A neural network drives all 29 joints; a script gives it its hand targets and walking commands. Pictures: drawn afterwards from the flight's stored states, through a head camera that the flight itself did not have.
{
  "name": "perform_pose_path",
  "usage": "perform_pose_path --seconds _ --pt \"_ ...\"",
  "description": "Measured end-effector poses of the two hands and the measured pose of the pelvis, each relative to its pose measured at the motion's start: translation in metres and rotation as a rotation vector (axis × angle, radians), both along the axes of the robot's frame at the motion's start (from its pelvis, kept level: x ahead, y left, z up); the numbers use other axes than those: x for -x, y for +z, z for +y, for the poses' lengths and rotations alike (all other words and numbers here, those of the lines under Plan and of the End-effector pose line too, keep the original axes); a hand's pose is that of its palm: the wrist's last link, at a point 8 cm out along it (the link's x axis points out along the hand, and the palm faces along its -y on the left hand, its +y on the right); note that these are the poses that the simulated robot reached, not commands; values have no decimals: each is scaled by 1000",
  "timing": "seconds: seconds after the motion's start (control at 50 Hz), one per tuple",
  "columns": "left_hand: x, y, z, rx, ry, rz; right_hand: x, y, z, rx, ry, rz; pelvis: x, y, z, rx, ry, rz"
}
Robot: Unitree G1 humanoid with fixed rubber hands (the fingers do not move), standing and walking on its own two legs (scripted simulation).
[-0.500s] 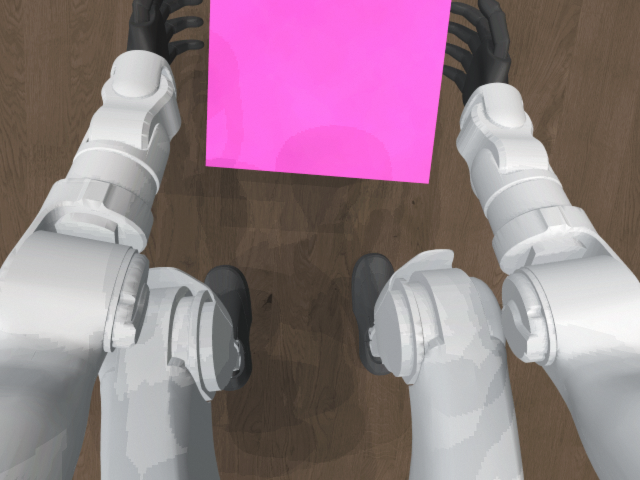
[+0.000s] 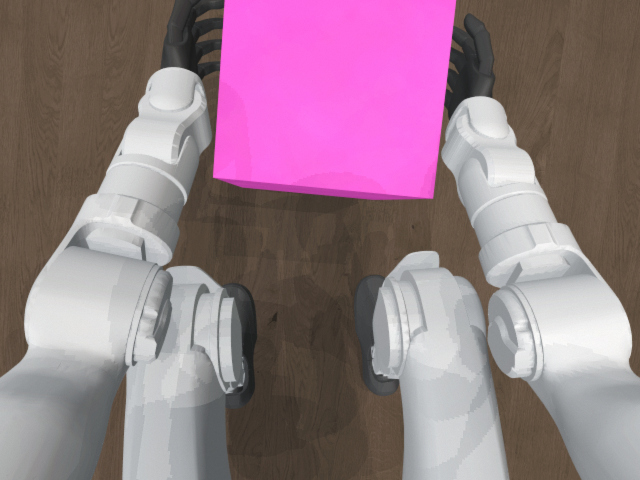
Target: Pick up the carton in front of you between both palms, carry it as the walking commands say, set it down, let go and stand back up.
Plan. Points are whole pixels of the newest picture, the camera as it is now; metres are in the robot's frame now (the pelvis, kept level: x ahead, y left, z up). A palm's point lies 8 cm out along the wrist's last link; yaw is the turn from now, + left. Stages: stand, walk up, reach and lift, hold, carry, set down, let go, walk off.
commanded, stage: reach and lift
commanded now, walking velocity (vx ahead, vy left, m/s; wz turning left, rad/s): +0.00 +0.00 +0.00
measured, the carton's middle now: (322, 111) +0.51 -0.03 -0.21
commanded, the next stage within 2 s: none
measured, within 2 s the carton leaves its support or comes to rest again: neither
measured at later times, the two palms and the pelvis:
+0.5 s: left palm (87, 0) +0.49 +0.11 +0.07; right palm (628, 58) +0.46 -0.18 +0.06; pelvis +0.02 +0.00 +0.12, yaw -1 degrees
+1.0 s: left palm out of the picture +0.45 +0.13 +0.23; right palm out of the picture +0.43 -0.17 +0.23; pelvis +0.07 +0.00 +0.26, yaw -1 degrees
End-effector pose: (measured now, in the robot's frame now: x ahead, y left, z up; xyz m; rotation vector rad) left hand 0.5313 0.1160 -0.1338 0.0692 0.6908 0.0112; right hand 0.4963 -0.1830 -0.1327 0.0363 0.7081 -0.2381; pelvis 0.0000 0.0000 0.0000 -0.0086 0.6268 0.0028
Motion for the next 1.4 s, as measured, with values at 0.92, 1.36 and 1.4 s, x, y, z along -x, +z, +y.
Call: perform_pose_path --seconds 0.92,1.36,1.4 --pt "72 336 10 54 102 -15 58 335 9 -36 1 -25 -57 241 1 -2 -15 -69" --pt "109 474 21 50 135 -19 83 473 20 -29 51 -28 -99 358 -2 -6 -16 -379" --pt "111 487 22 48 138 -22 85 485 21 -26 54 -30 -102 366 -3 -6 -16 -413"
